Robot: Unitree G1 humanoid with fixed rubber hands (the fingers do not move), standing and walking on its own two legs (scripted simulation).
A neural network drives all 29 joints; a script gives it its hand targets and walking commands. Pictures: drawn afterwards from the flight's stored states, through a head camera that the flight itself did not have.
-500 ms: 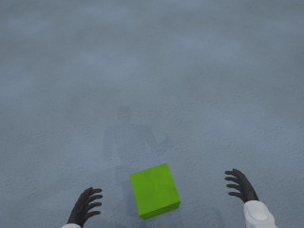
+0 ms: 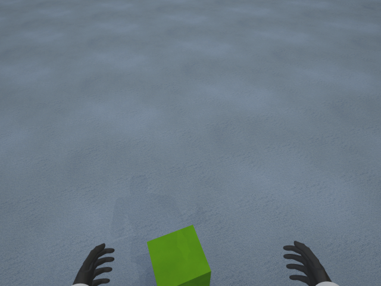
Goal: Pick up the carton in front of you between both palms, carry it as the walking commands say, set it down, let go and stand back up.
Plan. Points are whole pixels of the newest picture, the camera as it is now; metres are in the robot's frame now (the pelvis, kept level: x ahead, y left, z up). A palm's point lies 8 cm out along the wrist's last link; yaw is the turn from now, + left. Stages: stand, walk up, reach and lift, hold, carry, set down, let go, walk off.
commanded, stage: let go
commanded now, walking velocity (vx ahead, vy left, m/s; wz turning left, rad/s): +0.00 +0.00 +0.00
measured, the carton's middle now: (179, 265) +0.36 +0.09 -0.65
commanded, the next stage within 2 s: stand in 0.08 s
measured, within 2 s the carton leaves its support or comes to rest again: neither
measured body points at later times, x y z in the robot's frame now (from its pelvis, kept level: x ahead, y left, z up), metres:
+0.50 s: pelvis +0.01 +0.03 +0.00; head +0.02 +0.05 +0.45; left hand +0.16 +0.31 -0.11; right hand +0.14 -0.27 -0.08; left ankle +0.00 +0.12 -0.74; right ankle -0.03 -0.10 -0.74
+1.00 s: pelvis +0.02 +0.03 +0.00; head +0.01 +0.05 +0.45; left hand +0.15 +0.32 -0.11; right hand +0.13 -0.28 -0.09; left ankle +0.00 +0.12 -0.74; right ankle -0.03 -0.10 -0.74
